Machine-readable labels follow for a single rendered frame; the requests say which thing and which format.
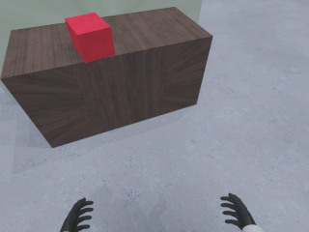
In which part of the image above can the carton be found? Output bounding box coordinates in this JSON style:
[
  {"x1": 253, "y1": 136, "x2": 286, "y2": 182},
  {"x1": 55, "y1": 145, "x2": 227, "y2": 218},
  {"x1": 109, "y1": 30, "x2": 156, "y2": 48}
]
[{"x1": 65, "y1": 13, "x2": 115, "y2": 64}]

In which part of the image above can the right robot hand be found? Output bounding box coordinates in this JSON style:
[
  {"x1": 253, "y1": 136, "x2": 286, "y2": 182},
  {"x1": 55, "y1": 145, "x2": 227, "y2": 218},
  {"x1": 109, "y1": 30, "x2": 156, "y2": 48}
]
[{"x1": 220, "y1": 192, "x2": 257, "y2": 231}]

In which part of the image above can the pedestal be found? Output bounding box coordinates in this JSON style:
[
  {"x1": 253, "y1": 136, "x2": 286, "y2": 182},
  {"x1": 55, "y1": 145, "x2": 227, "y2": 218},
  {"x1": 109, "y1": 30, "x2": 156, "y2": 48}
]
[{"x1": 0, "y1": 7, "x2": 213, "y2": 148}]

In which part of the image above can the left robot hand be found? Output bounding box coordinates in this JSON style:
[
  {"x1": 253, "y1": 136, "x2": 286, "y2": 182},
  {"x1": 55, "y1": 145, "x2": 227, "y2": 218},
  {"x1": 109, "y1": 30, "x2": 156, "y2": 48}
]
[{"x1": 60, "y1": 197, "x2": 94, "y2": 232}]

